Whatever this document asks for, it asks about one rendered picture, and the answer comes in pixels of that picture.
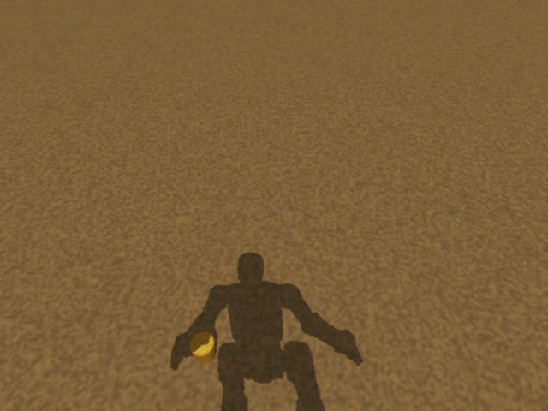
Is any cup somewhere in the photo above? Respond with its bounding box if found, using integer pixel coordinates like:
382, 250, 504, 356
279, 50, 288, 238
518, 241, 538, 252
190, 331, 216, 363

